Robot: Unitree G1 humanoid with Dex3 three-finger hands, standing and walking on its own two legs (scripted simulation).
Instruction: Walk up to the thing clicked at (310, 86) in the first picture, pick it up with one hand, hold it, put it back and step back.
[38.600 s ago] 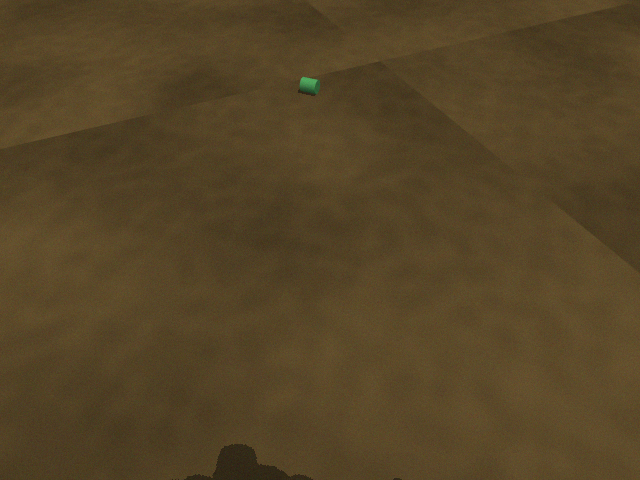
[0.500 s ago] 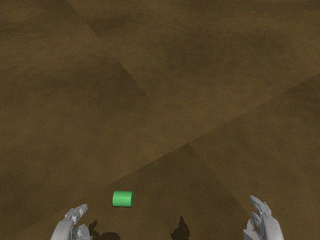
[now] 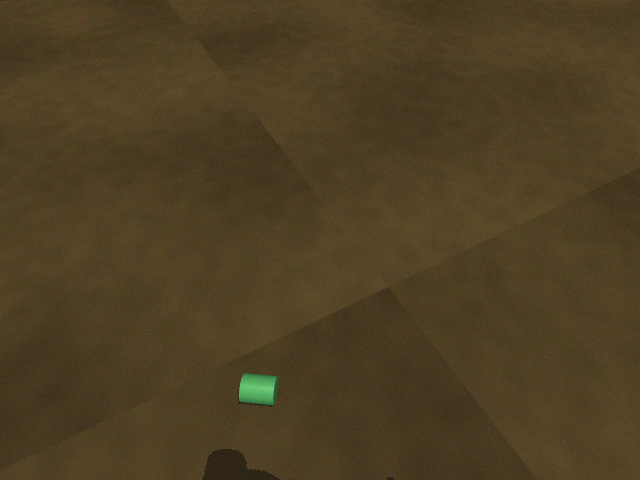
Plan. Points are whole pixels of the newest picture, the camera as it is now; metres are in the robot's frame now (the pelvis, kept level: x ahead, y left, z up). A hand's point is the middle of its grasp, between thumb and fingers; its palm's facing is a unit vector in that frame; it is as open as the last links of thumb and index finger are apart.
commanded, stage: stand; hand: left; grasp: from above
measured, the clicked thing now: (259, 389) +0.49 +0.22 -0.72
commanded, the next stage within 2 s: none
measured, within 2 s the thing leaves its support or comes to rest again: neither
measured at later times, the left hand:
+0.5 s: hand out of the picture +0.05 +0.24 -0.14, palm faces +0.02 -0.94 -0.35, open 7.4 cm
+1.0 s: hand out of the picture +0.06 +0.23 -0.14, palm faces +0.00 -0.94 -0.33, open 7.4 cm
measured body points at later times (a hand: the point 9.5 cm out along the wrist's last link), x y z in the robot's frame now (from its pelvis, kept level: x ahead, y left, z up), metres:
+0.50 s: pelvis +0.00 +0.00 +0.02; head +0.00 -0.01 +0.47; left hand +0.05 +0.29 -0.11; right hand +0.07 -0.28 -0.12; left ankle +0.01 +0.12 -0.72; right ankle +0.01 -0.14 -0.72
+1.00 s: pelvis +0.00 -0.01 +0.02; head +0.00 -0.01 +0.47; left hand +0.06 +0.28 -0.11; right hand +0.06 -0.30 -0.12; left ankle +0.01 +0.12 -0.72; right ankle +0.01 -0.14 -0.72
